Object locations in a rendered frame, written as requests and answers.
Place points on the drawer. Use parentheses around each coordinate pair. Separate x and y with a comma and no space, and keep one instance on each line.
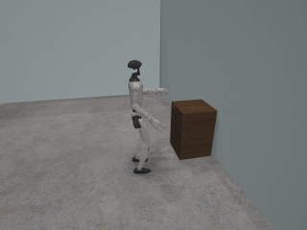
(179,120)

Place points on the robot right upper arm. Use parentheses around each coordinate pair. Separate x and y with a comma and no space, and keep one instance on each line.
(135,89)

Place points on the humanoid robot head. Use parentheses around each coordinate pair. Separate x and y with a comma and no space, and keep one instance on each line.
(135,64)

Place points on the left robot hand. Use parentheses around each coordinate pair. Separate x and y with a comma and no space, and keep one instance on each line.
(161,90)

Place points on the right robot hand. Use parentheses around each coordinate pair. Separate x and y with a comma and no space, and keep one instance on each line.
(156,124)

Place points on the cabinet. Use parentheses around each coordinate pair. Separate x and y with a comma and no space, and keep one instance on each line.
(195,138)

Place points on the robot right forearm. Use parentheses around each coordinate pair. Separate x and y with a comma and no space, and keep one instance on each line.
(143,113)

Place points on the robot left forearm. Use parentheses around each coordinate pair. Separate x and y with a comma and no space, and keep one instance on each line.
(149,91)

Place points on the left robot shin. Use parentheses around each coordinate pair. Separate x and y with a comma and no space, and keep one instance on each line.
(138,148)

